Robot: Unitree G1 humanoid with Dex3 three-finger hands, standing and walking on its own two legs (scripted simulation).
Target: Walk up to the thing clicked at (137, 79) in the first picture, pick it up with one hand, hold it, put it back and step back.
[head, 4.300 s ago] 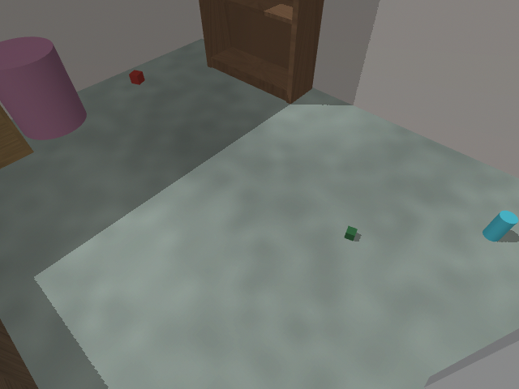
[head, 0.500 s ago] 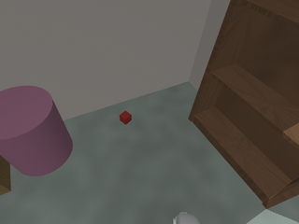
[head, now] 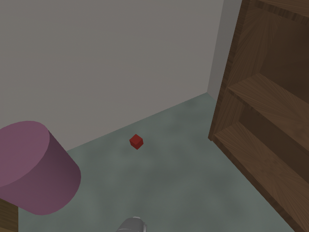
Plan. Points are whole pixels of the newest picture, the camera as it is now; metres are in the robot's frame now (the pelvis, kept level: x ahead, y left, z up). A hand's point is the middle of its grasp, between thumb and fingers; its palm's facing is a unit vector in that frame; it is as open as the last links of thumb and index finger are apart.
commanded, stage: walk up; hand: left
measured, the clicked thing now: (136, 141) +0.84 +0.26 -0.74
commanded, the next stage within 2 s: none
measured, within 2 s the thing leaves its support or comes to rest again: neither
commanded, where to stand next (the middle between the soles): +0.43 +0.03 m, yaw -1 degrees
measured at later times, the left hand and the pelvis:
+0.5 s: hand (58, 218) +0.18 +0.34 -0.16, palm faces -0.03 -0.95 -0.32, open 7.4 cm; pelvis +0.15 +0.07 +0.00, yaw +1 degrees
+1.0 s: hand (88, 162) +0.35 +0.28 -0.12, palm faces -0.03 -0.91 -0.41, open 7.3 cm; pelvis +0.29 +0.02 +0.00, yaw -1 degrees
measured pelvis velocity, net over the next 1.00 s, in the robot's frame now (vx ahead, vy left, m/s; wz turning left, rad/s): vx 0.29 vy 0.02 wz -0.02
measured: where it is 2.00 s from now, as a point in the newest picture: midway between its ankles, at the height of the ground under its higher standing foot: (165, 209)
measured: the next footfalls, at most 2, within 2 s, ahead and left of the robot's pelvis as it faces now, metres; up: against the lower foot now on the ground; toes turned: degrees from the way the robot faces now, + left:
left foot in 0.20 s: +0.22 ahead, +0.17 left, +0.00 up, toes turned +6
right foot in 0.74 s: +0.36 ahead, -0.09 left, +0.00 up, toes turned -4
